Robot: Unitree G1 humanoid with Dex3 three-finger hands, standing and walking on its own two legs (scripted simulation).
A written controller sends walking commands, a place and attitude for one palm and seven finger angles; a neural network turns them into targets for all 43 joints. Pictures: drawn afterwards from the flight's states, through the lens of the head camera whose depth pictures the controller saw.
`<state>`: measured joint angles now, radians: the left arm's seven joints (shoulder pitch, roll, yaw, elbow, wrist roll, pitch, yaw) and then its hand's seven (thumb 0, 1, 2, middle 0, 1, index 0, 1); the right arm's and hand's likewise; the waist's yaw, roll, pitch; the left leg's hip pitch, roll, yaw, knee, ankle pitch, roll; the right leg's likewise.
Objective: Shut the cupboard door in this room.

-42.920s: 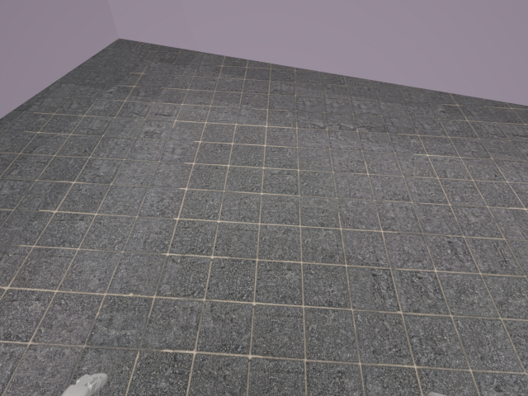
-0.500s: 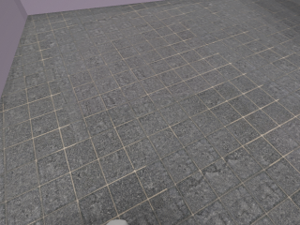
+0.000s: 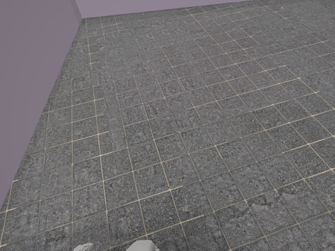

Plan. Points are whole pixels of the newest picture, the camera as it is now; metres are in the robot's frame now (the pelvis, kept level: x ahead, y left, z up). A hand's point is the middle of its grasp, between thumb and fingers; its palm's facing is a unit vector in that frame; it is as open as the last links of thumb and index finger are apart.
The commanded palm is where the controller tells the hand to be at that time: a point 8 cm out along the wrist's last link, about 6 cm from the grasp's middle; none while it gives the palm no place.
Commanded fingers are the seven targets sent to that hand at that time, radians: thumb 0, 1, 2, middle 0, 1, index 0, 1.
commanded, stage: turn or walk to find it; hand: left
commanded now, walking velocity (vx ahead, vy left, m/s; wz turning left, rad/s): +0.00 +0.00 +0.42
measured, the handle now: out of the picture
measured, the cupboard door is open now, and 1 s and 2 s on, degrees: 100 100 100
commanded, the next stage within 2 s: none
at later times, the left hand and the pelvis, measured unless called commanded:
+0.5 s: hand out of the picture -0.03 +0.24 -0.17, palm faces +0.29 -0.93 -0.22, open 7.3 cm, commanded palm none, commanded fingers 0.00 0.90 0.90 -0.20 -0.30 -0.20 -0.30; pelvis -0.01 +0.03 +0.01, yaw +13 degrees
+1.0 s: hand out of the picture -0.03 +0.17 -0.14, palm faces +0.44 -0.85 -0.28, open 7.4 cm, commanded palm none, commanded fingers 0.00 0.90 0.90 -0.20 -0.30 -0.20 -0.30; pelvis +0.00 -0.03 +0.01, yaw +26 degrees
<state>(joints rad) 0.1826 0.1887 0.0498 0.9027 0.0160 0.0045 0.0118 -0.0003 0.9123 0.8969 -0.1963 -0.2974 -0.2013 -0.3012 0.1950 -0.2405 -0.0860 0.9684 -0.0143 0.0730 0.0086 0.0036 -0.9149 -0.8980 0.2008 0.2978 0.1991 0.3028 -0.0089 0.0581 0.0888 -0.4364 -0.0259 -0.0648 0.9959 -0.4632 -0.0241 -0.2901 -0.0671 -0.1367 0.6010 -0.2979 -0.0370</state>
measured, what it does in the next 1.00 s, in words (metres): steps on the spot, turning left: left foot, then right foot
